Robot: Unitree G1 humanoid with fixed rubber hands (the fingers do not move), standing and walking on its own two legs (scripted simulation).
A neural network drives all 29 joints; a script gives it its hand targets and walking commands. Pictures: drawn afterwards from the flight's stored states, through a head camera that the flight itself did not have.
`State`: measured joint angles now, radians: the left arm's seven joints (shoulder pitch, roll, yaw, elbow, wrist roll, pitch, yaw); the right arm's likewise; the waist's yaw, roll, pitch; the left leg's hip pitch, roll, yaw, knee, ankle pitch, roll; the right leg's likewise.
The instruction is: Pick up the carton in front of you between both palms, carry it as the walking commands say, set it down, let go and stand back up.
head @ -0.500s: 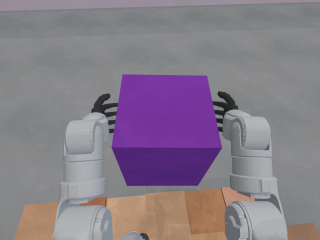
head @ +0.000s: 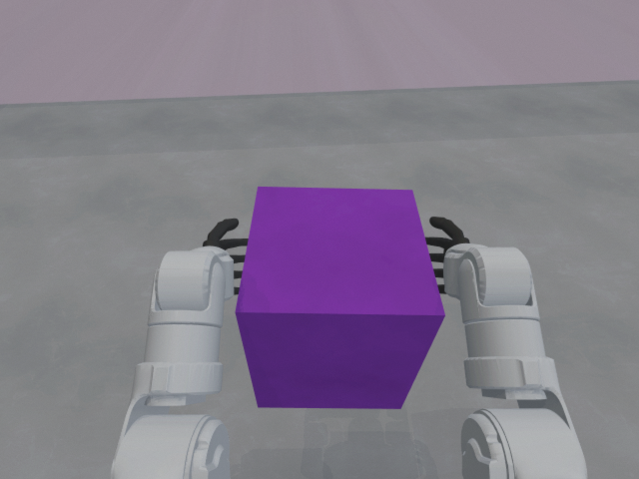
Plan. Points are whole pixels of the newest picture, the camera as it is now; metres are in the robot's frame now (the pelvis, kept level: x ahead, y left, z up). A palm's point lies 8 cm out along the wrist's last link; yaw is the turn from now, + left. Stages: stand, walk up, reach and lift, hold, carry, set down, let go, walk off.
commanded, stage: carry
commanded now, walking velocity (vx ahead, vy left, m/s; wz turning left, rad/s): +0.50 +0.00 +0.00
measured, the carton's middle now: (332, 302) +0.37 +0.00 +0.04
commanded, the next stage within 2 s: none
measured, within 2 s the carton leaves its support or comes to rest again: neither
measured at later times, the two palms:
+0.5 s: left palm (208, 187) +0.61 +0.22 +0.07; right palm (371, 182) +0.60 -0.08 +0.07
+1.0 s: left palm (244, 112) +0.90 +0.19 +0.07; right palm (368, 109) +0.91 -0.10 +0.07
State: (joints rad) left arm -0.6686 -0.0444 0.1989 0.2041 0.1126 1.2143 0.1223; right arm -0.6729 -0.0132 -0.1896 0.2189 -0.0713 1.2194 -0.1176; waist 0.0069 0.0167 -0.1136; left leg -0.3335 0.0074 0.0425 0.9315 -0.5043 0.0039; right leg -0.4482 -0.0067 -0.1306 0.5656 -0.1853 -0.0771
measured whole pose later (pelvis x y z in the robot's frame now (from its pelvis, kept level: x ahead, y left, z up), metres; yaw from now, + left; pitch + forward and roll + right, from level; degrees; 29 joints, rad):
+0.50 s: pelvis +0.27 +0.06 -0.04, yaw -1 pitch +4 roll -2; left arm -0.61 -0.02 0.18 0.13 0.07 1.24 0.13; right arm -0.59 0.08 -0.23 0.11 -0.15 1.24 -0.11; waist 0.02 -0.01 -0.08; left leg -0.44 0.01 0.11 0.57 -0.19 0.09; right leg -0.40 -0.02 -0.04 1.17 -0.55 0.01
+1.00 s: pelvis +0.55 +0.04 -0.05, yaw +1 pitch +3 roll +0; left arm -0.64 -0.04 0.17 0.14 0.11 1.18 0.15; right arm -0.67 -0.02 -0.16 0.19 -0.06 1.18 -0.14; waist 0.01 0.02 -0.06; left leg -0.32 -0.04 0.02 1.20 -0.48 0.04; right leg -0.52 0.04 -0.15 0.62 -0.16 -0.13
